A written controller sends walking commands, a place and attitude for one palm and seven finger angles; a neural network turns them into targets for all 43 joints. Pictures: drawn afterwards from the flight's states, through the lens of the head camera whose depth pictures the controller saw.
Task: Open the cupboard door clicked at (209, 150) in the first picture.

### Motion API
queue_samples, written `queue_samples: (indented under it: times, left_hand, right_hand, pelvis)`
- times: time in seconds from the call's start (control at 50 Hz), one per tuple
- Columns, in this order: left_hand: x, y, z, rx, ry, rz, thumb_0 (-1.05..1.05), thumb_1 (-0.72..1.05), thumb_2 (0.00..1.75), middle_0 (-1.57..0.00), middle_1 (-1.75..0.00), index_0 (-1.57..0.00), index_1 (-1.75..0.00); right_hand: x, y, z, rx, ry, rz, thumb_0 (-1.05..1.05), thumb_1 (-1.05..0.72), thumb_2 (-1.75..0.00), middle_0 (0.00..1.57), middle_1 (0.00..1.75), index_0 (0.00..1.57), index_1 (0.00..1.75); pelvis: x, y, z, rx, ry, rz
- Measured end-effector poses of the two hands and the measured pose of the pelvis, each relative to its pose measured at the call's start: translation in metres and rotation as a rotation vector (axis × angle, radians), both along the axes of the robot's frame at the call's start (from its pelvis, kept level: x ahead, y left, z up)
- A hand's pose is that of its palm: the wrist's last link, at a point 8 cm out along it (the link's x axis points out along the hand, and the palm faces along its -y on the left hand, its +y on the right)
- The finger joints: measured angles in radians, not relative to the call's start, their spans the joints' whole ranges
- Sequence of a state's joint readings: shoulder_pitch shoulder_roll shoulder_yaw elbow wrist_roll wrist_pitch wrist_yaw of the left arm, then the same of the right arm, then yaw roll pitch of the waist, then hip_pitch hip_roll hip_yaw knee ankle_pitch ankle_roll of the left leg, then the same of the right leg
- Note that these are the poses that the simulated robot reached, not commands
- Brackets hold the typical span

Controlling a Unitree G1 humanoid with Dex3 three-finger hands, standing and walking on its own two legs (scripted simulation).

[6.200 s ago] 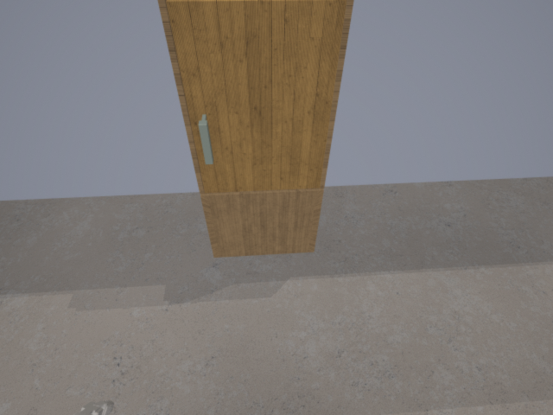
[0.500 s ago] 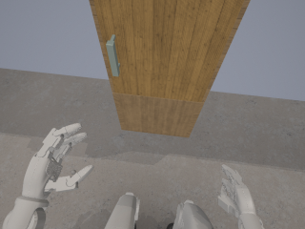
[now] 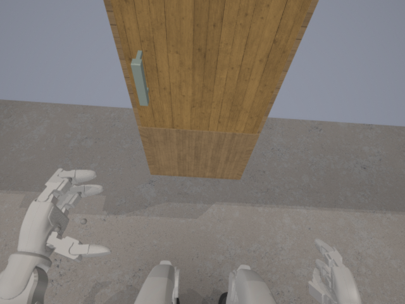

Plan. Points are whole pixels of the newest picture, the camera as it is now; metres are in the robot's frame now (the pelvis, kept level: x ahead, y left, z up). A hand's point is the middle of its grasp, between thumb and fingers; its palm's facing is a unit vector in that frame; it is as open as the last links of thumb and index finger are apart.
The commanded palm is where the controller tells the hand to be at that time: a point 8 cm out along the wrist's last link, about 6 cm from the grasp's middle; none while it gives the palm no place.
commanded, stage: raise the hand with hooked fingers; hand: left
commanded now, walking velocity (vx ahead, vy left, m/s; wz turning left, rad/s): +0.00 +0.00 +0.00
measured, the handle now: (142, 79) +0.64 +0.20 +0.00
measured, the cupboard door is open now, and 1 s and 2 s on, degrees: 0 0 0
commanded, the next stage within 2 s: move the hooked fingers beside the handle in 0.94 s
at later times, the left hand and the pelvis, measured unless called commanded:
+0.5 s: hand (62, 191) +0.30 +0.28 +0.03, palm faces +0.01 -1.00 -0.07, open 14.0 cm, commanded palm +0.27 +0.32 +0.04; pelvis +0.01 +0.00 +0.00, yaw +0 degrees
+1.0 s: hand (63, 194) +0.29 +0.27 +0.03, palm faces +0.01 -1.00 -0.07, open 14.0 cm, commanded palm +0.27 +0.32 +0.04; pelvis +0.01 +0.00 +0.00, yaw +0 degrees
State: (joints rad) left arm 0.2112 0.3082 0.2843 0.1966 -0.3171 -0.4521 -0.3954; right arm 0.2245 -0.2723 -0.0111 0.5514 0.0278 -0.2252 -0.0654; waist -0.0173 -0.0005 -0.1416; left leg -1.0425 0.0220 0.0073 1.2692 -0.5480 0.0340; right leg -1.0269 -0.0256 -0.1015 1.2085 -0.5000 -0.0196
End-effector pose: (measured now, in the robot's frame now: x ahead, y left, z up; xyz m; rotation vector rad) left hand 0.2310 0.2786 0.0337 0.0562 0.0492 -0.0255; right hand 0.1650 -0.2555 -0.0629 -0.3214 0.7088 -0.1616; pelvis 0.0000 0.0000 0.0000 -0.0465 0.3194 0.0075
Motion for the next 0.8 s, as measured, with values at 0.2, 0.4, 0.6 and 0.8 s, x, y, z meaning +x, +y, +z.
queue_samples:
  times: [0.2, 0.4, 0.6, 0.8]
  left_hand:
    - [0.012, 0.03, 0.007, 0.03, 0.013, 0.072, -0.01, -0.44, 0.32, -0.3, -1.16, -0.29, -1.16]
    - [0.036, 0.045, 0.006, 0.02, -0.014, 0.053, -0.01, -0.49, 0.3, -0.3, -1.2, -0.3, -1.19]
    - [0.049, 0.045, 0.001, 0.001, 0.032, 0.017, -0.01, -0.5, 0.3, -0.3, -1.2, -0.3, -1.2]
    - [0.046, 0.046, -0.001, -0.002, -0.003, 0.055, -0.01, -0.5, 0.3, -0.3, -1.2, -0.3, -1.2]
  right_hand:
    - [0.025, 0.026, 0.001, 0.051, -0.014, 0.081, 0.01, -0.9, -0.9, 0.2, 0.3, 0.2, 0.3]
    - [0.013, 0.018, -0.012, 0.034, 0.064, 0.056, 0.01, -0.9, -0.9, 0.21, 0.3, 0.2, 0.3]
    - [-0.005, 0.001, -0.013, 0.016, 0.109, 0.003, 0.02, -0.9, -0.9, 0.2, 0.3, 0.2, 0.3]
    - [-0.003, 0.001, -0.011, 0.009, 0.101, 0.007, 0.01, -0.9, -0.9, 0.2, 0.3, 0.2, 0.3]
  pelvis:
    - [0.008, 0.003, 0.003, -0.008, 0.014, 0.011]
    - [0.012, 0.0, 0.0, -0.012, 0.033, 0.006]
    - [0.015, 0.0, 0.001, -0.009, 0.05, -0.006]
    - [0.013, 0.0, -0.001, -0.009, 0.048, -0.004]
